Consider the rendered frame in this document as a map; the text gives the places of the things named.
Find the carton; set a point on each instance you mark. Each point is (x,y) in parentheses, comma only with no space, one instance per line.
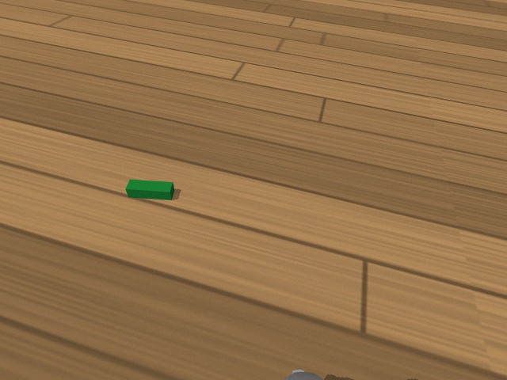
(149,189)

